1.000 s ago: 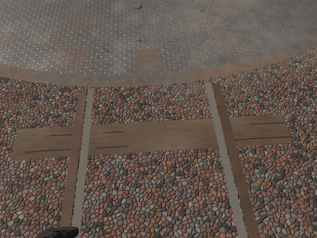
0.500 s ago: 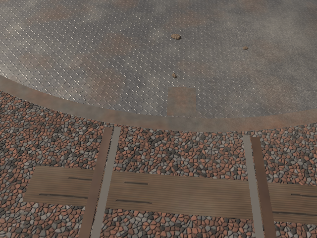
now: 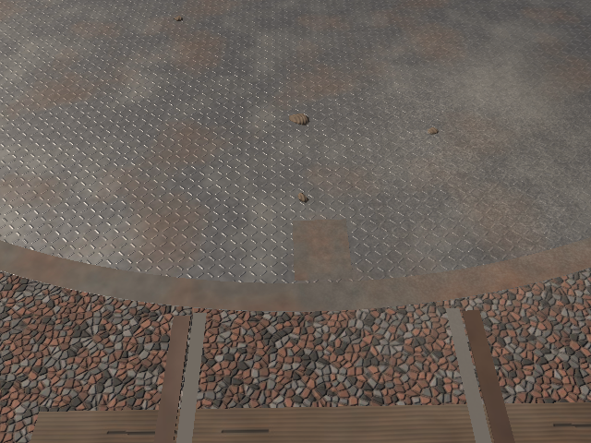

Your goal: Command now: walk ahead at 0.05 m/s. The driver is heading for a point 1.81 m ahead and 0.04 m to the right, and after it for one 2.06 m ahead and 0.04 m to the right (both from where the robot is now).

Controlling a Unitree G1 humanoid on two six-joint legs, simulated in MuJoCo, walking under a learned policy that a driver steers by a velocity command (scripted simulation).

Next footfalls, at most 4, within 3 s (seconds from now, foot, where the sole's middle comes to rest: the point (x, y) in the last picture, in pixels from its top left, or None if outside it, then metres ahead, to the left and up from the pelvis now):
1.80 right None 0.16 -0.16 -0.77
2.30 left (286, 434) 0.54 0.06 -0.77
2.86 right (379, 312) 0.86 -0.18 -0.77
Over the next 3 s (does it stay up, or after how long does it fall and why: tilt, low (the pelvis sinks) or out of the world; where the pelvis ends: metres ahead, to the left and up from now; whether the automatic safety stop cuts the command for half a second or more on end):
stays up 0.75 -0.09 0.00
